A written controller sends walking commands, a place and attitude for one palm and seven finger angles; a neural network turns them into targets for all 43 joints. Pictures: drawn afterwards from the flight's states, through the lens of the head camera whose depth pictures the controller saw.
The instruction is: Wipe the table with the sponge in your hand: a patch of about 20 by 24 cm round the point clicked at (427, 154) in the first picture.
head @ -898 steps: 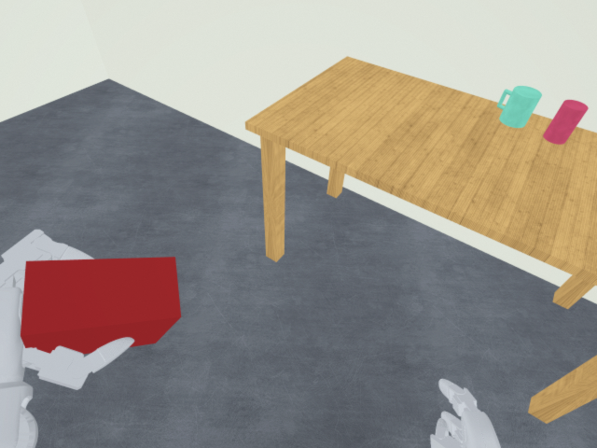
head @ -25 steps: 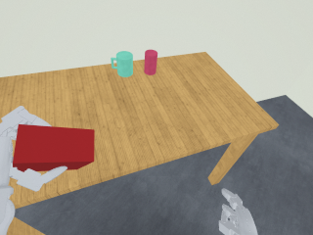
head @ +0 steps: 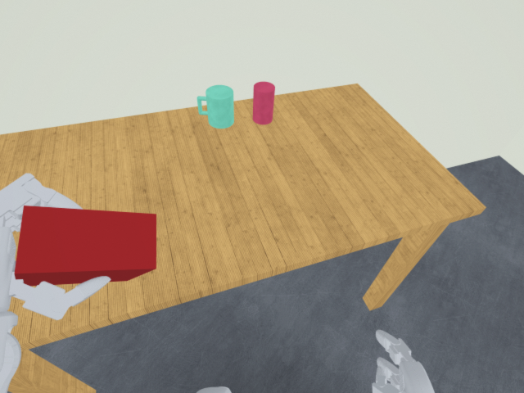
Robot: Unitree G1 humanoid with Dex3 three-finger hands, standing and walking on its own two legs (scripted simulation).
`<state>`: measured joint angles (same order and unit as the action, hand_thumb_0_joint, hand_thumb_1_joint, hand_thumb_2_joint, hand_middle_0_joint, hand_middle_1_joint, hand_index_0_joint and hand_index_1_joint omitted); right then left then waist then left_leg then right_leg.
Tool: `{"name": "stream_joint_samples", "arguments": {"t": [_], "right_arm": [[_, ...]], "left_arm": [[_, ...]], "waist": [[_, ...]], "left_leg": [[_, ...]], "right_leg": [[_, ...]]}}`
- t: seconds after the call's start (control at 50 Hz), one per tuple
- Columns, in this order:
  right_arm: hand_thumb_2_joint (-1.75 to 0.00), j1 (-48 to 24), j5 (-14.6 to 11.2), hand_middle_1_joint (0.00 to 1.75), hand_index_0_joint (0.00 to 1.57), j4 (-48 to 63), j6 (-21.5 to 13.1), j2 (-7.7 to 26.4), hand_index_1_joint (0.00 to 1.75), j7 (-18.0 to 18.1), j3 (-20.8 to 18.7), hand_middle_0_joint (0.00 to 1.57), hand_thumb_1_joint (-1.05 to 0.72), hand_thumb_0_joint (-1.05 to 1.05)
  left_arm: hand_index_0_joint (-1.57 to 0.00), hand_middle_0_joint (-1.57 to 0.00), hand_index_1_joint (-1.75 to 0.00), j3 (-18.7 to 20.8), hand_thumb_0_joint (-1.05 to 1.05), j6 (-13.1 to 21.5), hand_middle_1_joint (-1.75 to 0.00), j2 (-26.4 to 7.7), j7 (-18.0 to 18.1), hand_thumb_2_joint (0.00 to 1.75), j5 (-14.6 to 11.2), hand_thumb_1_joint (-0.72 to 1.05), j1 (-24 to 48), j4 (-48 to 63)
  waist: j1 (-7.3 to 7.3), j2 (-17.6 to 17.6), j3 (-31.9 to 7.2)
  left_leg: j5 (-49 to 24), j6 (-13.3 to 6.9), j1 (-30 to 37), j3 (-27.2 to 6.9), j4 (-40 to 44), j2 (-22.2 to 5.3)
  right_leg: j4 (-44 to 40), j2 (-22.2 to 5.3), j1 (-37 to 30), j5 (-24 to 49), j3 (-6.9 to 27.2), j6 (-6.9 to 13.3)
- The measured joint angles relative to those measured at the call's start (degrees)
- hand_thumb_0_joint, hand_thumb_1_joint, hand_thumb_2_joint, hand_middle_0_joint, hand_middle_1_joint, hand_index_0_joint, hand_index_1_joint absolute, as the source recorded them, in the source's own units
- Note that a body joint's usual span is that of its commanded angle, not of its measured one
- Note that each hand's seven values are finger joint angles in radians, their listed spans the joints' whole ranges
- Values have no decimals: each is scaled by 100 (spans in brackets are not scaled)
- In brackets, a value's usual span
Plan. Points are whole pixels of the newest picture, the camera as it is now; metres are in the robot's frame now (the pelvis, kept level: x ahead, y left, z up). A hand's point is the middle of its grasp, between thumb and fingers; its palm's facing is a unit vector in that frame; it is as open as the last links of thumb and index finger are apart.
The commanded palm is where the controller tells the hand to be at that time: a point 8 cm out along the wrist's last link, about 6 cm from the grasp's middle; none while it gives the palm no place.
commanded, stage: look again from close up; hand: left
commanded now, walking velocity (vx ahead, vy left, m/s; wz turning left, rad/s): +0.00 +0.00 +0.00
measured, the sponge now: (105, 250) +0.24 +0.21 +0.15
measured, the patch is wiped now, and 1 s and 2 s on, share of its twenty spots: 0.00 0.00 0.00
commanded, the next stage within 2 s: shuffle to correct the standing spot in 0.14 s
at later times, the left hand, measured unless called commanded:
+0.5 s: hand (85, 235) +0.25 +0.23 +0.16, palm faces +0.37 -0.82 -0.43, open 10.2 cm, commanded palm +0.20 +0.26 +0.18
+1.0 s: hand (143, 216) +0.28 +0.18 +0.16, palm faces +0.35 -0.85 -0.41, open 10.2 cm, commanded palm +0.24 +0.20 +0.18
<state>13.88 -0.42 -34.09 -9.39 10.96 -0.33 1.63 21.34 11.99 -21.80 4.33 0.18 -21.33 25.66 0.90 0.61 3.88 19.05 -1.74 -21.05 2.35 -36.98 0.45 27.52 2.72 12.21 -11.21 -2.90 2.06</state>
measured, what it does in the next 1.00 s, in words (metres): shifts its weight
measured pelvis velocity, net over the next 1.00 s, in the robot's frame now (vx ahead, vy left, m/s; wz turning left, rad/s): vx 0.07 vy -0.07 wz -0.05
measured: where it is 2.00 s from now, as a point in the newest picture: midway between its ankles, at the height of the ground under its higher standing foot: outside the picture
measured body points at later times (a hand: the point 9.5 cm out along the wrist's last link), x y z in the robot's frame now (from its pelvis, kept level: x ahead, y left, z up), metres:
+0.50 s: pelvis +0.03 -0.02 +0.01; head +0.04 -0.01 +0.46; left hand +0.22 +0.28 +0.19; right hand +0.19 -0.24 -0.08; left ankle +0.03 +0.10 -0.73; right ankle +0.03 -0.11 -0.73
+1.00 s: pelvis +0.07 -0.07 +0.00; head +0.07 -0.06 +0.44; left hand +0.26 +0.22 +0.18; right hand +0.23 -0.31 -0.08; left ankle +0.09 +0.08 -0.73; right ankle +0.04 -0.11 -0.73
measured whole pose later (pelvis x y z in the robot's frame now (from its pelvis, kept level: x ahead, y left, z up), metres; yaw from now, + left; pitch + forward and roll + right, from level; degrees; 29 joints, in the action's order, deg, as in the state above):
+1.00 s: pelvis +0.07 -0.07 +0.00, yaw -3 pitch -2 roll +1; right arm 11.9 -1.1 -33.1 -4.0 11.9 1.4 0.3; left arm 24.1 10.2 -22.8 4.4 -5.0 -28.2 27.6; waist 0.8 -3.2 2.1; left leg 14.0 0.5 -14.8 1.0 -30.9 -1.9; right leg 36.0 5.4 12.8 -20.5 -1.4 3.6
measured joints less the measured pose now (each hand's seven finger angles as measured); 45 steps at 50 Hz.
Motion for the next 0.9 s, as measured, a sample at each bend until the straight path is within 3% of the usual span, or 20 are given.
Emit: {"name": "stream_joint_samples", "arguments": {"t": [0.06, 0.1, 0.16, 0.24, 0.3, 0.4, 0.56, 0.66, 0.74, 0.82, 0.86, 0.9], "right_arm": [[-90, -43, -38, 30, 20, -133, 66, 49, 30, 4, 1, 20, -90, 2], [-90, -25, -38, 30, 20, -121, 42, 113, 30, 48, -17, 21, -90, 2], [-90, -162, -43, 30, 20, -207, 50, 58, 30, 151, -97, 20, -90, 2], [-90, -158, -11, 30, 20, -129, 48, -1, 30, 173, -76, 20, -90, 2], [-90, -130, -37, 30, 20, -47, 21, -55, 30, 122, -21, 20, -90, 2], [-90, -75, -11, 30, 20, -31, 74, -93, 30, 121, -22, 20, -90, 2], [-90, -4, -42, 30, 20, -131, 203, 11, 30, 201, -69, 20, -90, 2], [-90, -179, -53, 30, 20, -126, 223, 63, 30, 174, -117, 20, -90, 2], [-90, -334, -66, 30, 20, 4, 300, 51, 30, 149, -150, 20, -90, 2], [-90, -382, -111, 30, 20, 129, 408, 9, 30, 128, -169, 20, -90, 2], [-90, -325, -137, 30, 20, 149, 470, 6, 30, 108, -159, 20, -90, 2], [-90, -230, -143, 30, 20, 154, 530, 31, 30, 92, -136, 20, -90, 2]], "left_arm": [[-74, -72, -135, -5, -1, -39, -136, 83, 36, 101, -127, -51, -186, 211], [-74, -72, -135, -15, -1, -49, -136, 147, 88, 101, -172, -51, -278, 268], [-74, -72, -135, -24, -1, -86, -136, 156, 146, 101, -137, -51, -126, -22], [-74, -72, -135, -70, -1, -263, -135, 104, 87, 101, -99, -51, -129, -162], [-74, -72, -134, -43, -1, -177, -135, -48, 60, 101, -143, -51, -283, 131], [-74, -72, -134, 75, -1, 20, -135, -171, 31, 101, -253, -51, -600, 285], [-74, -72, -134, -29, -1, -250, -135, 138, 70, 101, -240, -51, -244, -384], [-74, -72, -134, -233, -1, -364, -135, 299, 59, 101, -324, -51, -157, -126], [-74, -72, -134, -184, -1, -326, -135, 73, 24, 101, -369, -51, -267, 228], [-74, -72, -134, 91, -1, -273, -135, -307, -14, 101, -465, -51, -433, 430], [-74, -72, -134, 225, -1, -228, -135, -415, -26, 101, -522, -51, -527, 446], [-74, -72, -134, 318, -1, -179, -135, -384, -27, 101, -560, -52, -664, 414]], "waist": [[103, -112, -171], [68, -128, -307], [24, -346, -167], [-104, -232, -66], [-140, -180, -28], [-51, -223, -181], [65, -47, -412], [-10, -131, -318], [-177, -221, -207], [-309, -284, -132], [-301, -349, -142], [-221, -400, -215]], "left_leg": [[53, 92, -73, -209, -670, 81], [-159, 115, 347, -362, 42, 28], [-221, -16, 527, -233, 244, 255], [-346, -20, 731, -302, 550, 233], [-444, 44, 739, -408, 707, 144], [-464, 103, 760, -401, 859, 85], [-198, 233, 753, -577, 652, -107], [28, 311, 737, -585, 400, -214], [71, 379, 803, -563, 340, -263], [-197, 250, 542, -411, -256, -319], [-401, 142, 308, -344, -726, -308], [-71, 70, 218, -274, -702, -266]], "right_leg": [[231, -16, 256, -195, 163, 20], [552, -13, 486, -367, 225, -42], [915, -229, 576, -576, 377, -96], [444, -224, 273, -368, 314, -170], [60, -139, 145, -164, 208, -103], [-11, -80, 177, -165, 219, -21], [2, 121, 69, -363, 45, 180], [258, 232, 103, -587, 29, 316], [352, 279, 56, -693, 39, 366], [228, 302, -97, -675, -2, 455], [130, 288, -200, -653, -14, 506], [36, 283, -261, -627, 41, 522]]}}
